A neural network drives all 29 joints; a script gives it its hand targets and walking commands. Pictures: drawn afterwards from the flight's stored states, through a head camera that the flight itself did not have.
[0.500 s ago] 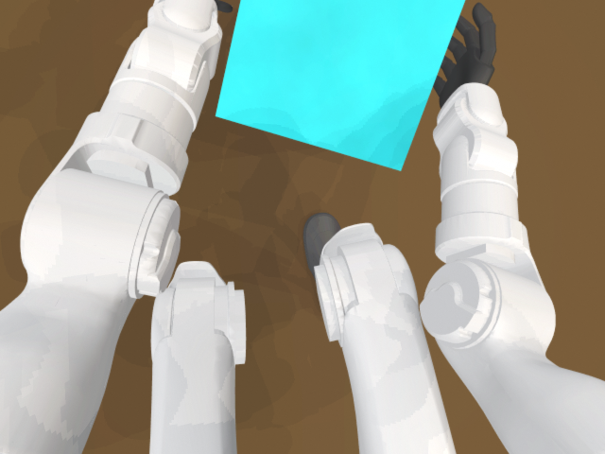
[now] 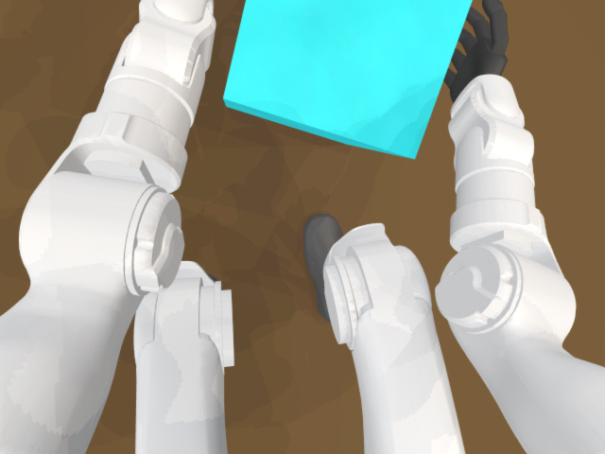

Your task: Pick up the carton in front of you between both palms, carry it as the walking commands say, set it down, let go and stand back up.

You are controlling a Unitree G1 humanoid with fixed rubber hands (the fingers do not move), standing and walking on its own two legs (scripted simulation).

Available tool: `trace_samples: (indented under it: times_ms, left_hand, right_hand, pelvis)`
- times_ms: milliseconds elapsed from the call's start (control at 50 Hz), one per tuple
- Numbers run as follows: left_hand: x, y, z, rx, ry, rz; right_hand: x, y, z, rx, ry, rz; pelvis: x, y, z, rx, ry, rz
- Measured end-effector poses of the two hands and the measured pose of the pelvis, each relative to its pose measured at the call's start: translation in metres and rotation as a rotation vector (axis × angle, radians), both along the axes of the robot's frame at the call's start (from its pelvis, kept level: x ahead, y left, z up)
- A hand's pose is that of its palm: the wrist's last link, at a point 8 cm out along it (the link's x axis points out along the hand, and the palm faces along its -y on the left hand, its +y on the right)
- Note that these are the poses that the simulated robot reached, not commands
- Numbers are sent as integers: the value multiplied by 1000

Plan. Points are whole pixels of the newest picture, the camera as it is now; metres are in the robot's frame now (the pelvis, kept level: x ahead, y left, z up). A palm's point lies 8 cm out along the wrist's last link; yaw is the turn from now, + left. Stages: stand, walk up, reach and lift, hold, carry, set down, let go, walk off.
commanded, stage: set down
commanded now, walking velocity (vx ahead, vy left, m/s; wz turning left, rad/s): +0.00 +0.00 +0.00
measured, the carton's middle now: (325, 50) +0.52 -0.13 -0.26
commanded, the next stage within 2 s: let go in 1.66 s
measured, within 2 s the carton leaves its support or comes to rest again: neither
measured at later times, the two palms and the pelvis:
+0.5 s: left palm (173, 15) +0.56 +0.05 -0.21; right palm (471, 107) +0.43 -0.29 -0.19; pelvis +0.00 -0.01 -0.01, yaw -1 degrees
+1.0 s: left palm out of the picture +0.59 +0.04 -0.07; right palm (561, 93) +0.43 -0.31 -0.08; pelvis -0.02 -0.02 +0.04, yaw +0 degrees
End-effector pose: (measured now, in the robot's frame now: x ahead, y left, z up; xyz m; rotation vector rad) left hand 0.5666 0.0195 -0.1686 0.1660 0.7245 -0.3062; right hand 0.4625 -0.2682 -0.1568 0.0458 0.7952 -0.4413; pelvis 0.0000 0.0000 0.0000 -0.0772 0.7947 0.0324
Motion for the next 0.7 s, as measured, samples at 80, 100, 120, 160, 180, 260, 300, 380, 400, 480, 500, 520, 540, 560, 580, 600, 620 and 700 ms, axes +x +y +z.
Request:
trace_samples:
  times_ms: [80,100,120,160,180,260,300,380,400,480,500,520,540,560,580,600,620,700]
  left_hand:
    - [1,0,-4,-11,-2,-5]
    - [1,0,-5,-13,-3,-5]
    - [1,1,-7,-14,-2,-6]
    - [2,1,-9,-19,-6,-5]
    - [2,1,-10,-21,-8,-5]
    - [4,1,-13,-24,-16,-10]
    - [5,1,-15,-24,-19,-18]
    - [5,2,-18,-22,-43,-32]
    - [3,3,-22,-13,-41,-39]
    - [-9,20,-41,34,-15,-19]
    - [-11,26,-44,44,-11,-12]
    - [-12,30,-47,53,-10,-6]
    - [-13,34,-48,59,-14,-2]
    - [-12,37,-48,63,-20,1]
    - [-11,39,-47,64,-30,3]
    - [-10,39,-44,63,-40,5]
    - [-8,39,-40,61,-51,7]
    - [2,32,-19,51,-96,12]
  right_hand:
    - [3,-1,-3,0,4,3]
    - [3,-1,-4,-1,7,4]
    - [4,-1,-6,-1,9,5]
    - [5,-1,-7,-1,10,7]
    - [5,-1,-8,-2,9,7]
    - [7,-3,-11,-2,9,5]
    - [7,-3,-12,-1,7,6]
    - [1,-2,-18,6,13,11]
    - [-3,-2,-21,5,27,14]
    - [-25,-14,-31,-25,60,-40]
    - [-30,-19,-32,-32,60,-54]
    - [-34,-24,-33,-37,58,-64]
    - [-36,-29,-34,-42,52,-71]
    - [-38,-33,-34,-44,43,-76]
    - [-38,-37,-34,-45,32,-79]
    - [-37,-40,-33,-44,18,-80]
    - [-36,-42,-32,-41,5,-80]
    - [-28,-42,-22,-24,-49,-73]
  pelvis:
    - [3,0,-1,-2,8,0]
    - [4,0,-1,-3,10,0]
    - [4,0,-2,-3,11,0]
    - [6,0,-2,-4,14,1]
    - [6,0,-2,-5,16,1]
    - [8,0,-3,-6,20,2]
    - [9,0,-4,-7,20,3]
    - [7,-2,-5,-11,13,3]
    - [6,-2,-5,-12,9,3]
    - [0,-5,-6,-14,-11,5]
    - [-2,-5,-7,-14,-18,5]
    - [-4,-6,-8,-13,-25,5]
    - [-6,-7,-9,-12,-34,4]
    - [-9,-8,-10,-10,-44,4]
    - [-11,-8,-11,-7,-54,4]
    - [-13,-9,-13,-5,-64,4]
    - [-16,-10,-14,-3,-74,4]
    - [-23,-15,-16,5,-108,1]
